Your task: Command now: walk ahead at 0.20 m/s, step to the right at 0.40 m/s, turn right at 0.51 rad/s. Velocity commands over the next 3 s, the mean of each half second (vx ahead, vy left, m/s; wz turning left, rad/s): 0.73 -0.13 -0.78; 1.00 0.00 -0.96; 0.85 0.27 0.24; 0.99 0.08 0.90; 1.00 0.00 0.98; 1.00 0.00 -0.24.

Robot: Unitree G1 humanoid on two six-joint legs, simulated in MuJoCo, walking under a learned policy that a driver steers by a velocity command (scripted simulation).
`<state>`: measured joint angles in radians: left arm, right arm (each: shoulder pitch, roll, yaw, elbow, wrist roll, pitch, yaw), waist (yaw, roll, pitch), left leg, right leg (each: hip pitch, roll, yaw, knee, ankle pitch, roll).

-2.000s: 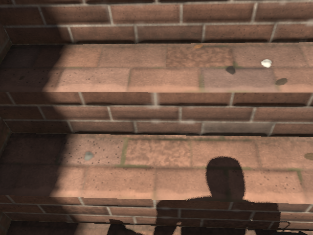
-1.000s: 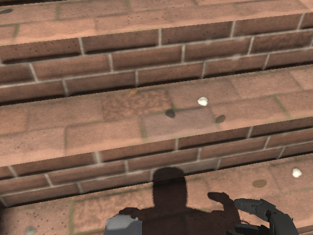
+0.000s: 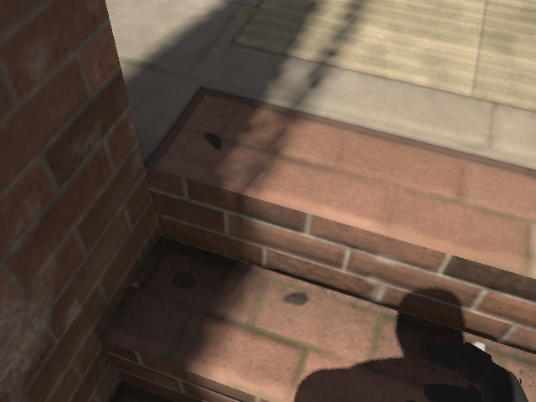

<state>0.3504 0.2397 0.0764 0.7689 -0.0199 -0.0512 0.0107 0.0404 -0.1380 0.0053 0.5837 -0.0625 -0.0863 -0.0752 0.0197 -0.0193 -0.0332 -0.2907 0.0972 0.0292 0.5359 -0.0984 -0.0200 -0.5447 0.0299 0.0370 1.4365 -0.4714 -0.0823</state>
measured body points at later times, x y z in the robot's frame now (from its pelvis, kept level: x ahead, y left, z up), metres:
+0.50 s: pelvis +0.09 -0.05 +0.16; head +0.09 -0.07 +0.61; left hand +0.27 +0.15 +0.05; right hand +0.33 -0.27 +0.15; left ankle +0.16 +0.09 -0.36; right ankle +0.16 -0.12 -0.53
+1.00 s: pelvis +0.18 -0.17 +0.19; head +0.20 -0.17 +0.64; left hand +0.51 -0.21 +0.13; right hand -0.05 -0.37 +0.09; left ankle +0.17 +0.02 -0.54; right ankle +0.09 -0.34 -0.42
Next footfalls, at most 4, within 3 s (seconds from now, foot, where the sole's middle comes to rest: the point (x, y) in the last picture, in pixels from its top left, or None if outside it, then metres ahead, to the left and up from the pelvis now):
0.28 right None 0.21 -0.12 -0.56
0.62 left None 0.21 0.01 -0.58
1.12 right None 0.10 -0.40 -0.58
1.48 left None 0.08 -0.17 -0.54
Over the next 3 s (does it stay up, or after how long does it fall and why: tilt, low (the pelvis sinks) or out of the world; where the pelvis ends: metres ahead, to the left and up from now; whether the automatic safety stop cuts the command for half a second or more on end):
stays up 1.15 -0.54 0.59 its command is cut before an obstacle after 1.2 s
